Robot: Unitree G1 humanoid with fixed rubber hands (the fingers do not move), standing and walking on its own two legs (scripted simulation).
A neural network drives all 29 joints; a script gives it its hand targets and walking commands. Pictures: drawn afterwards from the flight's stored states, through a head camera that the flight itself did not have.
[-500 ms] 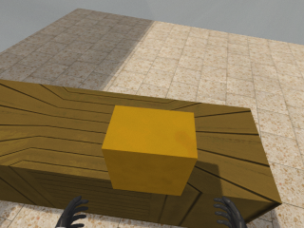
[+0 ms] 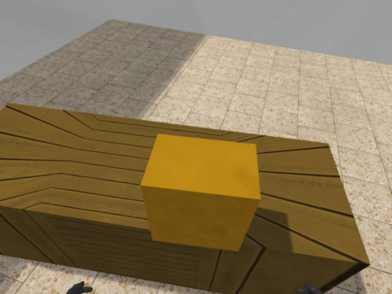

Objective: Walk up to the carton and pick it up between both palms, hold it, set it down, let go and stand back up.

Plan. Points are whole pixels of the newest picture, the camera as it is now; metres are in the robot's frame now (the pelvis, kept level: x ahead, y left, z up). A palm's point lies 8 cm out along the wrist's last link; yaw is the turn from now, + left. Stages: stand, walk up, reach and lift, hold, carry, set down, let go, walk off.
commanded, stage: stand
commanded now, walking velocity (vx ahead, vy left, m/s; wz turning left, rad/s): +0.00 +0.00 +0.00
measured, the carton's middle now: (200, 195) +0.40 -0.01 -0.08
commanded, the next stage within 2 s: none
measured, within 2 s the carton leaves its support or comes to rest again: neither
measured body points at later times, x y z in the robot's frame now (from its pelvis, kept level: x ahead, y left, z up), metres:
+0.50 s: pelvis -0.03 +0.01 +0.00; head -0.04 +0.02 +0.45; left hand +0.02 +0.28 -0.13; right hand +0.07 -0.24 -0.11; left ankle +0.01 +0.12 -0.74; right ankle +0.01 -0.12 -0.74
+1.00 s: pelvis -0.03 +0.00 -0.01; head -0.03 +0.01 +0.44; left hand +0.03 +0.27 -0.13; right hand +0.08 -0.25 -0.11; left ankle +0.01 +0.12 -0.74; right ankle +0.01 -0.12 -0.74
